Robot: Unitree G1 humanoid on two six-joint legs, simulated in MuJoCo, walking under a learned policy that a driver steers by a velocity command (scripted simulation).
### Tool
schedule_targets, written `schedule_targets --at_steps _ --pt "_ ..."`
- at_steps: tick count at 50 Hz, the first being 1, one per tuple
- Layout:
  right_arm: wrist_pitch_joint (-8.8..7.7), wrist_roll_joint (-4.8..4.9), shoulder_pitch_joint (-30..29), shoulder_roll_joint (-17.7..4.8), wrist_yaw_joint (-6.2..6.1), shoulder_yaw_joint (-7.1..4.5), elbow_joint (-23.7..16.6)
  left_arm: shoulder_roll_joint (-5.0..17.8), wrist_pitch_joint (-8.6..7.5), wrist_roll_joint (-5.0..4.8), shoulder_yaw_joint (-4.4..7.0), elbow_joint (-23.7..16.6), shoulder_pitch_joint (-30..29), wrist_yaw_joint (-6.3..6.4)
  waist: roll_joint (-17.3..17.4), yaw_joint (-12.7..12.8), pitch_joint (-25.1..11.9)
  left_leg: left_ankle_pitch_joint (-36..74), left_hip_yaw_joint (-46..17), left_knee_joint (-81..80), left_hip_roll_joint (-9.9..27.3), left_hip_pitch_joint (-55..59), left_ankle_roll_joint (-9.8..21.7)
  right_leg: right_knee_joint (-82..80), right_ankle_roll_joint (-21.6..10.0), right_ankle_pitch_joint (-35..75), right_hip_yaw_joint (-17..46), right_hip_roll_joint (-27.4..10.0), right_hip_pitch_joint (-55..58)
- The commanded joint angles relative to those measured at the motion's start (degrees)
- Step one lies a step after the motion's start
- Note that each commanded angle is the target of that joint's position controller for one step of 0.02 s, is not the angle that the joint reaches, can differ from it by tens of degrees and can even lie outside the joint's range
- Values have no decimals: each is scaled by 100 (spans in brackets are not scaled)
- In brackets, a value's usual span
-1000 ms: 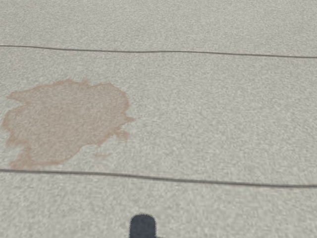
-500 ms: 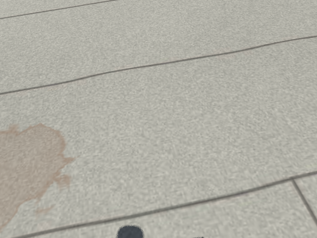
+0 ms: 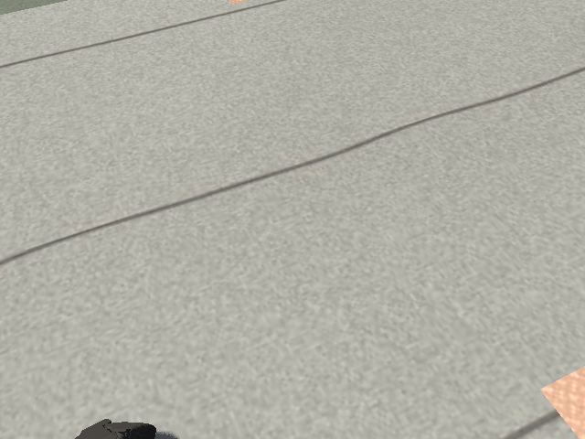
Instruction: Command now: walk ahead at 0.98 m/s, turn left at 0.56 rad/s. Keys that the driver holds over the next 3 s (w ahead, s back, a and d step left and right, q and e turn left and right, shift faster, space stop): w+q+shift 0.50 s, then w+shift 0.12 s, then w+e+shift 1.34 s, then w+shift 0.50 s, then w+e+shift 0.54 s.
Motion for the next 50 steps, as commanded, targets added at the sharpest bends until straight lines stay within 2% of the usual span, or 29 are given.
schedule_targets --at_steps 1,3,6,8,9,10,11,12,13,14,16,18,21,22,24,26,28,29,30,31,32,33,34,35,36,39,44,47,50 --pt "-195 16 -756 -670 -20 -119 -681 227 -27 -109 -107 -673 -560 -108 421 425 695 -90 -1842 -1767 1253 -1541 948 -1596 272 782 -186 -107 631" --pt "-211 83 -673 -872 41 -191 -717 239 -33 -211 -127 -715 -815 -134 456 272 584 604 -1724 -1865 1214 -1800 773 -2162 309 1594 -370 123 1634" --pt "-173 155 -322 -989 60 -234 -640 497 -54 -204 -35 -715 -828 -10 375 175 318 1947 -1787 -1106 1337 -676 533 -2851 251 1566 -317 264 1842" --pt "-138 141 -209 -1162 55 -270 -566 781 -99 -171 129 -451 85 132 161 607 -406 3395 -1502 608 1056 -332 295 -3195 98 857 -427 526 3071" --pt "-163 157 -357 -1168 81 -279 -615 1039 -137 -123 253 -273 1022 245 163 1089 -927 2975 -1352 1998 816 -1048 174 -3047 -48 523 -93 75 4349" --pt "-226 144 -550 -540 63 -115 -834 1572 -116 1 432 -166 2342 384 -482 1569 -1847 757 -899 3902 546 -1908 147 -3202 -263 -1634 1500 -1504 5625" --pt "-190 394 -135 -136 34 27 -1196 1860 -58 40 512 -124 2090 354 -2042 1037 -2440 -1250 -334 5365 282 -3220 62 -4426 -789 -3254 4458 -2644 6079" --pt "-62 228 -543 -446 -21 10 -1044 1299 -4 -12 468 -201 1526 332 -1102 952 -1427 -676 -199 5755 797 -3844 119 -4587 -798 -3444 4151 -2338 5281" --pt "2 99 -992 -513 33 -12 -1058 824 -13 -76 358 -200 1254 296 -446 950 -789 -303 -120 5563 995 -3888 107 -4474 -706 -2431 3069 -2057 4649" --pt "50 48 -1228 -426 99 -5 -1087 635 -28 -62 312 -73 1217 259 -99 849 -368 -160 -112 5355 1161 -3745 58 -4550 -641 -1218 2263 -1832 4053" --pt "212 -90 -1477 -208 230 32 -1241 480 -110 -136 268 231 1397 243 -377 625 40 -184 -93 5155 1382 -3663 -11 -4690 -481 -106 1207 -1524 3445" --pt "344 -106 -1826 -60 310 86 -1478 316 -199 -282 239 474 1554 178 -358 499 174 -13 -2 5116 1479 -3926 -20 -4831 -347 845 458 -1409 3394" --pt "366 -123 -2432 -125 417 167 -1902 411 -293 -293 253 610 1338 166 -409 258 395 841 192 4485 1506 -3880 -20 -5107 -243 2059 -621 -1240 3062" --pt "387 -83 -2524 -220 433 154 -1838 347 -279 -285 243 665 1234 188 -232 272 387 1093 446 4294 1279 -3672 -7 -5219 -111 2235 -1165 -816 3039" --pt "368 -92 -2986 -210 528 260 -2121 658 -308 -281 284 763 1356 198 -140 208 785 1475 857 3035 1322 -3134 156 -5376 -57 3112 -1610 -958 2803" --pt "339 -119 -3201 -279 545 283 -2082 880 -280 -270 316 854 1693 235 31 292 742 1563 1366 2312 860 -2270 359 -5190 -23 4796 -1881 -859 2964" --pt "292 -102 -2527 -439 494 242 -1810 1298 -196 -241 368 826 1887 330 -261 -63 207 1155 1449 2213 351 -1355 534 -4049 -43 7535 -1890 -1067 3442" --pt "236 -170 -1686 -572 434 183 -1629 1642 -105 -223 437 785 1689 352 -523 -588 -98 831 1097 1897 342 -502 692 -2984 -137 7584 -1769 -1313 3346" --pt "211 -184 -369 -872 311 28 -1136 1595 -13 -189 430 722 1490 359 -427 -1143 -736 869 846 1604 246 997 858 -1496 -233 7176 -1677 -1266 2960" --pt "253 -185 63 -1246 150 -148 -862 1337 27 -141 398 789 1637 302 157 -1104 -957 351 238 1456 575 2164 904 625 -179 3480 -1679 -609 1906" --pt "306 -243 -642 -1911 55 -263 -1090 463 22 -261 180 428 2554 217 1895 120 -1583 791 -2416 1243 2320 3660 1319 3085 25 -1479 -1183 95 -215" --pt "369 -121 -472 -1836 22 -309 -1336 950 -77 -364 201 205 2026 236 1092 -409 -2485 -555 -3721 32 2645 3827 1586 3484 -93 -948 -177 192 -828" --pt "319 -136 -709 -1584 -48 -267 -1228 1027 -101 -458 219 199 1477 249 510 -341 -1329 -850 -3315 -570 2650 2869 1410 3302 -122 -447 -182 -12 -1216" --pt "231 -144 -943 -1231 -68 -171 -1121 924 -82 -442 179 296 1474 227 -20 -3 -411 -654 -2677 -776 2562 1654 1195 2734 -158 -156 -155 -253 -1019" --pt "104 -171 -1126 -999 -61 -97 -1067 778 3 -374 143 377 1493 189 -246 238 -114 -403 -2156 -870 2410 796 1028 2332 -180 -99 40 -401 -619" --pt "-217 -50 -1194 -565 -12 53 -862 459 362 -305 131 680 1804 17 -49 684 432 -68 -880 -1500 2021 -526 537 1398 -129 135 264 -619 75" --pt "-430 14 -936 -375 93 126 -646 208 306 -412 87 366 507 -94 288 421 836 2970 1082 -1741 1324 -170 -152 -508 -318 1974 -412 -369 -394" --pt "-483 69 -660 -433 -10 183 -506 143 216 -404 27 203 -129 -207 233 249 785 4145 1525 -1932 1400 392 -345 -1721 -528 2826 -1085 -77 -22" --pt "-406 20 -679 -843 -237 136 -466 394 242 -367 72 306 195 -240 652 559 295 7104 1762 -1050 1655 1510 -614 -2268 -754 2606 -1505 527 610"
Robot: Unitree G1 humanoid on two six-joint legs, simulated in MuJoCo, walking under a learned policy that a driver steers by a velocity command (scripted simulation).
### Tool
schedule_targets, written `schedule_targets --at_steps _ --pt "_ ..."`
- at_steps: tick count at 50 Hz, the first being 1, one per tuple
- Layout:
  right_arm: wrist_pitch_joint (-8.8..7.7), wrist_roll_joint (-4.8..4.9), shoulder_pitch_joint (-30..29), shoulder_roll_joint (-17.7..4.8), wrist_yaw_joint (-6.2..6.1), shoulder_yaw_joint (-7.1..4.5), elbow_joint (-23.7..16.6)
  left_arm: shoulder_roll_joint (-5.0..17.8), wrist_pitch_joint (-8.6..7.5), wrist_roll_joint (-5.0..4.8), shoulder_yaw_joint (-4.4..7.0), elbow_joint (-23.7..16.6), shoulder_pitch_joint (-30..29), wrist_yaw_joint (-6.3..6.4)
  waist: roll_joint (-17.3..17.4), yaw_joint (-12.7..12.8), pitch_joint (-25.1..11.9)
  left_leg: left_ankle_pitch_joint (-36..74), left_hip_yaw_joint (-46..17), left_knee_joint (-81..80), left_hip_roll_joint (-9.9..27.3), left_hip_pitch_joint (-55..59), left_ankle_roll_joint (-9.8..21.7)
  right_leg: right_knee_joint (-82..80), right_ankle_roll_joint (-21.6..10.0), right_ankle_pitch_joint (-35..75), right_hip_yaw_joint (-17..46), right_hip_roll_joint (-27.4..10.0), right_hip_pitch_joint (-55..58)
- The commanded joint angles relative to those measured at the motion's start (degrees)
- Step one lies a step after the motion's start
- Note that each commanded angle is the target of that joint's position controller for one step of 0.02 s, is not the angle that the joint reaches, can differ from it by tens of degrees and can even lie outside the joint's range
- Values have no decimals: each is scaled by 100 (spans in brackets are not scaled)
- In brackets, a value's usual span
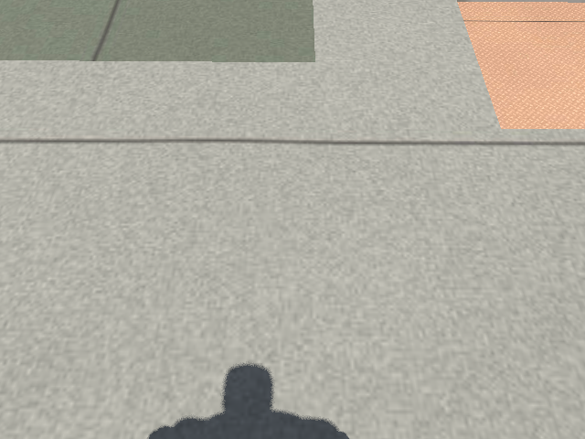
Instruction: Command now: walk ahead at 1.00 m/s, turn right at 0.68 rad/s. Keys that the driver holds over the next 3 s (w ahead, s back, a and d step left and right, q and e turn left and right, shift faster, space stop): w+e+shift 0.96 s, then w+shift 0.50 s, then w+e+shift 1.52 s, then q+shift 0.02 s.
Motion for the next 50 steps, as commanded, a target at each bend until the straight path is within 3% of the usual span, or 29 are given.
schedule_targets --at_steps 1,3,4,5,6,7,8,11,14,17,20,22,23,24,25,26,27,28,30,31,34,38,41,44,46,47,48,49,50 --pt "36 -61 -345 -1128 -257 -214 -368 506 -22 22 104 -157 447 -18 765 685 -308 8679 207 1229 1600 -696 -508 -259 -225 -323 -549 753 1960" --pt "271 -206 -966 -1400 -345 -314 -573 1033 47 29 355 423 2542 85 844 1766 -1149 9121 50 3932 1803 -1254 -459 -151 -561 -1319 -204 939 3932" --pt "349 -199 -1403 -1477 -290 -371 -634 1285 78 -12 542 647 3502 198 394 2352 -1270 6850 152 6530 1306 -2158 -394 -690 -950 -1718 373 655 4900" --pt "204 -310 -1622 -379 -123 -85 -911 1447 161 -97 608 730 2958 281 -1313 1530 -669 -294 -267 8715 200 -4690 -419 -116 -1135 -935 1431 103 5666" --pt "81 -58 -956 -193 -60 54 -1482 1852 168 93 664 427 2376 291 -1567 771 -1676 -920 -1469 9694 113 -6523 -593 -1249 -2376 -2294 4446 -944 6832" --pt "-73 -166 -1293 -522 -31 108 -1548 1436 170 91 640 211 2155 332 -342 937 -1464 -317 -1922 9033 427 -6785 -418 -2559 -2190 -3809 5417 -1231 6389" --pt "-117 -183 -1514 -724 8 64 -1500 1014 171 81 543 283 1927 350 629 614 -568 205 -1894 8165 764 -6442 -331 -2947 -1689 -4177 4913 -1022 5133" --pt "241 -426 -1480 -617 22 159 -1531 886 -76 29 449 239 1545 390 815 -19 194 211 -1770 6865 1225 -5431 -611 -3103 -1388 -3104 3777 -338 2905" --pt "381 -344 -2241 -536 93 242 -1896 1091 -253 4 507 145 1518 352 469 128 422 989 -1357 5111 1362 -4792 -823 -3357 -1271 -2059 2978 180 1890" --pt "356 -163 -2966 -352 141 322 -2148 1147 -256 -75 588 152 1766 300 79 596 271 2442 -1189 3501 1123 -4376 -784 -3151 -872 -1019 2720 448 2296" --pt "310 -98 -3248 -465 123 285 -2293 1246 -231 -71 659 154 1981 290 -207 866 1 2727 -1222 2709 861 -4212 -665 -2738 -658 24 2909 261 3257" --pt "268 -103 -2945 -657 76 203 -2235 1336 -220 -47 695 74 1794 347 -263 679 -230 2423 -1327 2176 678 -3527 -589 -2221 -436 664 3030 196 3598" --pt "246 -90 -2390 -922 17 85 -2072 1475 -230 -13 721 33 1683 352 -233 405 -624 1937 -1346 2191 530 -2857 -516 -1537 -304 1452 3023 202 3764" --pt "215 -70 -1386 -1169 -57 -45 -1832 1667 -249 12 751 -16 1429 326 -152 -208 -1194 1494 -1326 2213 554 -1768 -439 -381 -177 1705 2883 345 3602" --pt "189 -135 -43 -1486 -174 -207 -1555 1448 -321 43 690 -131 1111 310 -45 -876 -1839 654 -1749 2550 1127 -263 -305 1180 -91 968 2680 550 2757" --pt "176 -369 828 -1889 -264 -338 -1402 418 -378 -22 426 -379 1157 339 1398 -893 -2482 -1544 -3718 2105 2781 1133 -134 3099 -83 -3308 2071 1055 1269" --pt "232 -376 77 -2140 -189 -437 -1474 352 -328 -228 278 -682 1776 322 2875 -129 -2931 -2613 -6795 802 3591 1213 422 4145 -16 -3839 1604 1049 98" --pt "281 -326 -673 -1373 -152 -345 -1667 825 -187 -29 319 -440 1246 375 1420 -193 -1831 -3170 -5965 676 3169 278 396 4282 -42 -3083 1413 511 -270" --pt "311 -285 -840 -815 -106 -212 -1471 902 -68 131 365 -491 629 222 292 -145 -838 -885 -3887 803 2627 -999 211 3753 80 -2534 1181 119 -38" --pt "279 -261 -611 -752 -117 -183 -1247 746 -1 202 332 -617 466 124 409 -74 -590 -211 -3256 758 2459 -1340 163 3631 112 -2527 1203 -39 -7" --pt "123 -80 -263 -483 11 -130 -799 370 196 192 185 -935 131 -13 613 132 -243 1206 -2091 537 2322 -1663 -31 3537 142 -2355 1099 -302 -299" --pt "-7 -109 -568 -639 43 -157 -686 435 242 150 94 -1369 -584 -97 591 369 171 2492 -644 78 2061 -2180 -152 2576 175 -1294 786 -293 -182" --pt "-3 -111 -98 -796 6 -182 -438 391 223 160 17 -1520 -1270 -218 283 165 590 3659 148 -100 1792 -2011 -364 1123 -37 -913 -25 -31 305" --pt "95 -108 212 -1204 -107 -260 -394 457 184 149 30 -1387 -1135 -194 546 356 216 7383 482 818 1876 -1280 -526 455 -357 -1217 -621 598 1291" --pt "277 -129 19 -1562 -204 -359 -466 779 156 146 178 -1034 103 -82 801 1105 -503 8638 380 2600 2166 -1244 -487 339 -569 -1781 -485 920 2698" --pt "359 -143 -290 -1628 -194 -384 -609 1042 124 134 336 -654 1333 12 814 1622 -1001 8422 226 4120 2261 -1818 -373 93 -774 -1977 -181 998 4067" --pt "406 -191 -393 -1486 -121 -384 -671 1273 113 87 526 -311 2037 170 332 1761 -1227 5159 203 6125 1817 -3044 -377 -391 -945 -2193 409 849 5475" --pt "375 -286 -310 -640 -43 -185 -975 1754 184 21 650 -376 1519 301 -1045 975 -952 -639 80 8306 851 -4921 -471 -290 -1147 -1481 2322 -316 5991" --pt "283 -93 -252 -851 -36 -169 -1613 2026 264 189 693 -691 1496 311 -916 845 -2220 -642 -1232 9101 630 -6276 -558 -1520 -2154 -2332 4821 -1182 7272"
Over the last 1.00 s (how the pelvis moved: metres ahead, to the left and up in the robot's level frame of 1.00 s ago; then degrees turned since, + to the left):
0.85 0.23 -0.02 24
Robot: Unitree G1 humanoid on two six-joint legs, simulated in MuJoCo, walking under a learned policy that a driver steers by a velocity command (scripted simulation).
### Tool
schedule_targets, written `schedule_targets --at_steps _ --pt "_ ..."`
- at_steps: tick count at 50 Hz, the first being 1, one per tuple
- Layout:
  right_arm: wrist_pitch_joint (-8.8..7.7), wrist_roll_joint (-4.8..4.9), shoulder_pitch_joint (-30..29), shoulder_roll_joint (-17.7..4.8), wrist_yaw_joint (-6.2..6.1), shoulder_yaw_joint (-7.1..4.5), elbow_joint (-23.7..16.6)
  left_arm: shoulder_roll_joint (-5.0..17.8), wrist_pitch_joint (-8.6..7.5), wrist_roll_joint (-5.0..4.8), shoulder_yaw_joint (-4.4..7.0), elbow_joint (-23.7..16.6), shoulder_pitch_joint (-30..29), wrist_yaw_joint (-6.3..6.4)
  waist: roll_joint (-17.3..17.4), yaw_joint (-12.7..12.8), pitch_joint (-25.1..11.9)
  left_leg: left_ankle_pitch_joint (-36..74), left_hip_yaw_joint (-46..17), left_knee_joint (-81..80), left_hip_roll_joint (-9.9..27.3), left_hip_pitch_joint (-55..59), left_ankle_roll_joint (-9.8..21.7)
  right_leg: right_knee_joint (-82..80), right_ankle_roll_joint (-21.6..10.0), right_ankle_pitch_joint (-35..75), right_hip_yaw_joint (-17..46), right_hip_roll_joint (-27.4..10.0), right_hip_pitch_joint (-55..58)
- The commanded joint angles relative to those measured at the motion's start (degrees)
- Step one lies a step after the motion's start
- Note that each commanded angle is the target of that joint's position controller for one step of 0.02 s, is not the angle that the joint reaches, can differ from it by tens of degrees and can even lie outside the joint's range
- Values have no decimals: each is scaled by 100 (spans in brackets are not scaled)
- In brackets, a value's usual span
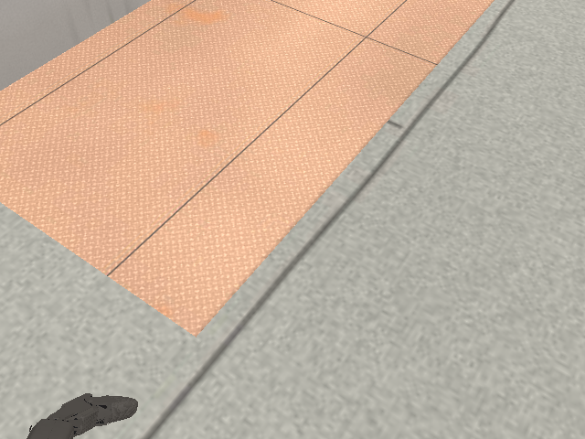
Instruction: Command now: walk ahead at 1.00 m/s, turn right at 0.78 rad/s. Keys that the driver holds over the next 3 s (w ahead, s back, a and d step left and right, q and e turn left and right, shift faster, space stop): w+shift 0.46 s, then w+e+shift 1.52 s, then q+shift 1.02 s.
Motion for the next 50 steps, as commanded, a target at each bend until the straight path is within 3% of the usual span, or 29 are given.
schedule_targets --at_steps 1,2,3,5,9,13,16,18,20,21,22,23,24,25,26,27,30,33,35,37,39,41,43,45,46,47,48,49,50 --pt "-324 65 -1060 -1046 20 -136 -1457 1481 133 42 596 185 2057 290 142 980 -1638 69 -1419 3043 -195 -5241 139 -2675 -1309 -509 5066 -2204 5405" --pt "-362 89 -1036 -1013 19 -106 -1373 1181 67 22 526 345 1864 351 496 641 -678 386 -1367 2371 59 -5060 164 -2929 -1094 -393 4560 -2101 4283" --pt "-308 -10 -1078 -914 0 -82 -1283 994 -35 0 470 463 1727 379 822 331 -285 323 -1363 1954 245 -4620 142 -2963 -905 43 4069 -1861 3355" --pt "-55 -194 -783 -733 59 -27 -1134 634 -249 -71 306 476 1558 404 802 -70 -94 151 -1405 1231 448 -3849 12 -3047 -746 672 3302 -1484 2117" --pt "18 -70 -1924 -418 212 85 -1547 597 -471 -149 287 720 1894 327 501 160 489 1392 -1093 -723 542 -3852 4 -3430 -501 1716 2269 -977 1366" --pt "-9 128 -2548 -380 289 103 -1657 693 -614 -279 288 930 2321 266 182 528 423 3476 -728 -2288 105 -2983 426 -3785 -127 3075 1914 -1014 1848" --pt "22 88 -2842 -589 256 19 -1730 956 -590 -189 299 1050 2457 321 151 546 337 3011 -553 -3006 -304 -2990 637 -3447 78 4748 1727 -1155 3163" --pt "61 35 -1778 -948 173 -145 -1494 1322 -534 -64 365 1125 2445 362 -272 14 -422 1927 -521 -2769 -808 -1616 702 -2026 294 6627 1525 -1266 3444" --pt "47 76 509 -1290 -57 -370 -863 1113 -367 50 331 1037 1726 474 -242 -1288 -1379 1308 -1194 -2976 -311 363 944 1267 486 5606 1341 -1059 2656" --pt "7 -3 1077 -1834 -96 -483 -666 253 -429 -26 125 762 1949 451 1175 -1015 -1874 1301 -2844 -2828 1041 1617 1075 3862 684 763 1025 -144 970" --pt "10 26 724 -1820 16 -500 -652 196 -515 -314 97 635 2793 407 2142 -338 -2704 1539 -5722 -3955 1780 2365 1704 4883 713 -1382 1756 598 -426" --pt "16 82 -200 -1297 67 -449 -943 435 -509 -274 83 697 2383 499 1201 -294 -1963 1211 -5058 -4010 1672 1697 1719 4975 638 -803 1848 -23 -870" --pt "-18 68 -581 -934 111 -365 -976 630 -512 -267 133 675 1844 494 532 -230 -1331 1477 -4223 -4083 1493 802 1746 4829 703 -459 1577 -252 -874" --pt "-59 -6 -818 -773 129 -295 -950 543 -468 -212 124 585 1617 473 85 -17 -906 1649 -3667 -4230 1311 0 1651 4532 718 -377 1517 -449 -780" --pt "-137 -31 -989 -764 115 -264 -870 397 -337 -133 97 516 1562 427 84 224 -606 1978 -3171 -4274 1162 -644 1529 4345 737 -385 1571 -562 -709" --pt "-266 124 -854 -701 82 -248 -735 214 -115 -167 110 624 1733 434 291 340 -597 3240 -2674 -4164 1220 -920 1378 4275 751 -324 1576 -626 -540" --pt "-495 224 -600 -754 227 -215 -485 23 219 -190 124 480 1388 422 458 469 -107 4042 -1713 -4387 1043 -1402 873 4004 735 380 1499 -744 -1017" --pt "-579 365 -778 -667 212 -160 -492 -166 192 -177 10 211 601 277 654 490 272 4405 -604 -4743 649 -1525 397 2848 753 1712 1050 -906 -1367" --pt "-637 354 -801 -555 145 -93 -526 -177 113 -68 -34 106 172 173 569 414 282 5006 -9 -4870 460 -1573 170 1980 634 2413 813 -1005 -1049" --pt "-673 336 -629 -715 74 -120 -460 -121 85 -80 -40 51 -128 130 485 343 336 5093 235 -4943 542 -1137 171 1344 533 2602 488 -1091 -1001" --pt "-590 282 -216 -837 -1 -152 -397 -86 77 -1 -76 -120 -554 90 444 164 477 5681 362 -4909 792 -243 139 867 355 2289 240 -1192 -1355" --pt "-418 219 -331 -977 -126 -199 -479 -59 87 27 -102 -209 -551 96 475 246 418 6831 612 -4673 824 382 28 395 234 1731 -106 -1065 -1216" --pt "-195 155 -479 -1224 -281 -265 -535 117 120 -83 -53 -318 -408 123 638 467 93 8380 720 -4104 970 788 -57 73 116 871 -398 -703 -576" --pt "-12 96 -350 -1598 -306 -355 -515 508 127 -112 129 -259 507 186 569 964 -480 9284 695 -2536 1151 876 -28 -119 -58 -33 -571 -151 556" --pt "98 159 -496 -1735 -225 -383 -612 788 99 -108 273 -11 1310 162 538 1320 -1092 8923 596 -1235 1142 489 23 -387 -340 -31 -350 -24 1748" --pt "179 281 -788 -1685 -97 -395 -785 989 34 -183 418 290 2155 158 -88 1794 -1394 6428 740 1136 378 -694 32 -877 -912 462 227 -86 3142" --pt "214 -32 -955 -578 97 -141 -1095 621 -2 -372 283 301 1494 153 -1030 906 -956 -359 222 2737 -728 -3594 -25 -125 -1250 2015 1668 -644 4246" --pt "106 -170 -962 -470 148 -77 -1557 680 106 -530 295 -15 960 102 -294 529 -1218 -613 -485 2946 -1030 -5076 -402 -248 -2008 1933 2962 -1126 4455" --pt "-19 -173 -1054 -573 219 -44 -1567 693 226 -551 340 -139 808 190 72 472 -1094 -490 -855 2433 -798 -4696 -577 -945 -2000 1097 3017 -1257 3415"
Over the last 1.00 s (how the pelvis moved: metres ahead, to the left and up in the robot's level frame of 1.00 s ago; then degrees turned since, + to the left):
0.85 -0.26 -0.03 -55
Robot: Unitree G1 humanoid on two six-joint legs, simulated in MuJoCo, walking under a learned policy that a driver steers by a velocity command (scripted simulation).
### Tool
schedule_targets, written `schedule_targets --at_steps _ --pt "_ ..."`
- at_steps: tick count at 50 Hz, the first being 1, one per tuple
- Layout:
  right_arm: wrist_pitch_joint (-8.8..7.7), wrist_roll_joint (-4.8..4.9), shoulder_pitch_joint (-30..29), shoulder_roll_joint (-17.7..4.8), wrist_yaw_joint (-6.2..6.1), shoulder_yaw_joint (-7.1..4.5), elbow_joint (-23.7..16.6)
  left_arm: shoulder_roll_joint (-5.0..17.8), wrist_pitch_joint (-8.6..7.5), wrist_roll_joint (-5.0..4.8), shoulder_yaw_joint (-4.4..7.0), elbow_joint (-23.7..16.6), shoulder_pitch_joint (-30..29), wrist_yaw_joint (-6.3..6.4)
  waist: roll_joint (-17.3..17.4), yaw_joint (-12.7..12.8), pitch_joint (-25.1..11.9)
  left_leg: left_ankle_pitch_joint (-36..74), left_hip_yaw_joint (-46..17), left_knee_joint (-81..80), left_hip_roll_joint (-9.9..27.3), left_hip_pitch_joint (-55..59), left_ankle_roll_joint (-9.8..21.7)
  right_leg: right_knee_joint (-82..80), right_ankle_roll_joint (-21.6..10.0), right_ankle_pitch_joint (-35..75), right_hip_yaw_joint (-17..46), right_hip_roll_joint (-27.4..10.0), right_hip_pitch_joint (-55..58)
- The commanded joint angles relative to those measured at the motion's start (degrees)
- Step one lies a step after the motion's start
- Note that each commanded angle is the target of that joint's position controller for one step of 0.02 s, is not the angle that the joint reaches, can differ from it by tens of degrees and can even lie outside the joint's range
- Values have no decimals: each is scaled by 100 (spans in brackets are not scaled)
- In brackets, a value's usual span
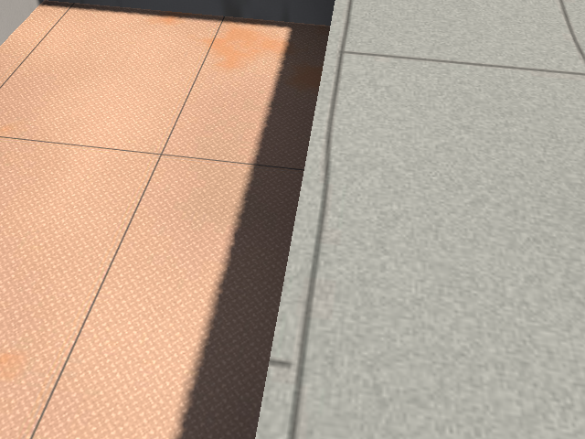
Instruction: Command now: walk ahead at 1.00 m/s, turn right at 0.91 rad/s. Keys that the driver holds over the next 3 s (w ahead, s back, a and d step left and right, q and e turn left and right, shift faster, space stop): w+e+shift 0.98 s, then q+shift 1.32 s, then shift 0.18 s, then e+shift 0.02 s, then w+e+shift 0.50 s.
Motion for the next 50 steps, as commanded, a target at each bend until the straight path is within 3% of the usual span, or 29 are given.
schedule_targets --at_steps 1,4,6,7,8,9,11,14,16,18,19,20,21,22,23,24,25,26,27,29,32,34,38,41,43,44,45,47,50 --pt "-282 -89 -178 -319 175 14 -968 596 136 -69 215 -463 -296 149 236 -464 -334 -680 -852 679 -286 -3096 -365 -1531 -1540 634 2805 -1181 1652" --pt "-37 180 842 -445 -44 59 -572 345 -55 592 112 -854 -1605 369 414 -1175 268 -1921 -11 -2373 -305 -192 -591 -1853 -615 429 1862 -480 -1744" --pt "18 182 2849 -271 -145 51 368 232 -115 465 154 -1260 -2335 384 2026 -1884 331 1127 461 -4554 -191 2596 -406 -137 54 -751 1325 353 -3342" --pt "-10 35 3105 -1202 -264 -223 334 -150 -210 277 27 -1782 -2376 306 3872 -2008 -224 1904 -3347 -4481 2117 3180 -13 2313 403 -1474 1072 781 -4214" --pt "-19 -97 2371 -976 -450 -244 -35 -63 -378 331 65 -1403 -1076 230 2510 -1139 -926 4633 -4620 -4127 2882 3650 383 3747 476 -683 1598 271 -4082" --pt "-154 -71 2122 -900 -441 -261 -236 180 -411 464 113 -1027 -759 222 1071 -971 -915 5701 -3810 -3810 2845 3540 546 4586 556 -354 1452 -58 -3917" --pt "-422 -135 2005 -845 -129 -240 26 105 -320 517 110 -984 -869 105 -25 -903 -234 5741 -2515 -3843 2407 3008 792 5438 600 -327 984 -396 -4091" --pt "-487 -357 1996 -162 173 -60 419 -190 -78 247 24 -1435 -1950 -149 498 -941 800 4125 -1588 -4728 1999 1965 1019 6234 539 -559 796 -544 -4503" --pt "-533 -439 1748 -214 199 -73 631 -279 -5 44 -18 -1664 -2440 -161 871 -718 1363 3089 -835 -5584 1752 1506 852 5377 556 -363 846 -772 -4658" --pt "-576 -311 1170 -313 162 -97 771 -211 25 216 -55 -1765 -2554 -206 816 -419 1594 3592 246 -6218 1352 568 524 3735 505 31 293 -966 -3528" --pt "-700 -246 114 -357 227 -146 560 56 9 478 -27 -1740 -1846 -285 779 274 1072 2303 502 -6157 608 -1629 574 1514 687 276 -528 -330 51" --pt "-764 61 788 -642 164 -208 765 105 89 534 92 -1322 -1077 -292 873 383 216 3591 288 -5362 742 -2133 989 1624 752 732 -1008 106 2510" --pt "-713 -22 828 -1139 91 -267 715 538 142 382 285 -920 507 -156 1085 1045 -760 5657 114 -3981 905 -1628 955 1566 789 296 -996 399 3832" --pt "-633 94 110 -1758 57 -503 467 807 82 471 408 -282 1513 -60 1030 1465 -692 5820 7 -2373 810 -1532 750 922 723 211 -917 345 4002" --pt "-529 59 -181 -1814 131 -574 221 1145 30 428 517 -129 1774 8 229 1575 -698 2263 -67 868 140 -2342 534 -101 54 -204 471 -120 4393" --pt "-569 -17 231 -550 275 -279 -124 1195 -16 298 466 -69 1363 -53 -602 587 -1346 -957 -536 2837 -241 -3293 424 394 38 1166 1953 -567 4914" --pt "-620 40 887 -493 302 -196 -926 1710 -17 29 556 -244 1046 -9 -1030 -216 -2670 10 -1367 2806 -400 -3691 363 -1498 -984 597 4739 -1496 5321" --pt "-686 76 575 -424 238 -108 -965 1556 -49 131 536 -263 1075 174 -845 -174 -1803 161 -1159 2538 -330 -4048 236 -2694 -1118 -4 5672 -1637 4598" --pt "-674 35 263 -459 194 -69 -927 1186 -192 236 465 -162 847 252 -202 -318 -727 104 -1121 2478 -180 -4362 255 -2710 -1070 126 5478 -1485 3712" --pt "-577 -256 -160 -400 133 -7 -861 890 -412 220 337 -87 819 378 819 -486 -180 -85 -1293 2148 180 -3979 278 -2506 -983 350 4868 -1245 2073" --pt "-321 -321 -689 -337 123 24 -1216 691 -636 281 213 174 846 406 1087 -783 319 -1123 -1490 1064 481 -3861 49 -2707 -952 658 4426 -1101 505" --pt "-304 -132 -1571 -350 128 69 -1715 768 -715 327 256 103 538 358 969 -767 879 -248 -1194 -680 488 -3388 10 -3337 -747 1211 3929 -836 -271" --pt "-223 26 -1427 -28 195 165 -1495 811 -724 69 327 352 997 215 710 -387 -20 2841 -642 -2974 -178 -217 372 -3238 173 3842 2861 -178 -29" --pt "-213 121 -933 -651 -13 -80 -1474 1169 -670 162 436 437 1083 174 100 -773 -525 2042 -895 -3985 -535 299 543 -1077 678 6200 3127 -203 1510" --pt "-280 95 1246 -1187 -190 -404 -873 773 -685 312 334 105 314 75 567 -1872 -1463 1412 -1397 -4259 245 2710 770 1974 859 3248 2529 110 482" --pt "-270 -38 1300 -1335 -197 -452 -891 40 -693 272 94 -256 290 108 1594 -1631 -1754 1839 -3527 -4417 1902 3346 1121 3385 926 -934 1710 491 -689" --pt "-332 -159 534 -1260 -108 -487 -926 253 -578 145 85 -344 980 219 1872 -960 -1948 556 -5233 -4913 2411 3144 1808 4004 870 -645 1578 88 -1625" --pt "-376 -73 83 -340 -11 -330 -889 395 -382 430 75 -378 234 105 334 -922 -591 -1097 -4427 -5522 1977 1590 1725 3900 773 -56 1431 -514 -1941" --pt "-553 1 343 -311 27 -264 -303 -8 -159 442 -44 -866 -408 -123 261 -603 427 825 -3000 -5961 1811 306 1488 3842 838 -446 1394 -914 -2287"
Over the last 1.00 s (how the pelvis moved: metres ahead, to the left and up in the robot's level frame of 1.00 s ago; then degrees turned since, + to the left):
0.81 -0.08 0.00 -33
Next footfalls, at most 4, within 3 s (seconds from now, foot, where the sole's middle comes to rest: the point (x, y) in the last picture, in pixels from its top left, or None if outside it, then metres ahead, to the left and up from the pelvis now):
0.12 left None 0.11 0.12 -0.73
0.46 right None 0.50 -0.27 -0.73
0.86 left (482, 299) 0.92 -0.43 -0.73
1.22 right None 0.91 -0.89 -0.73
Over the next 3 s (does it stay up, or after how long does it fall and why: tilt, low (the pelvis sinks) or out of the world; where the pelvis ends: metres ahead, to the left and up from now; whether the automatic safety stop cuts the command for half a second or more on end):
stays up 1.09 -0.85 0.02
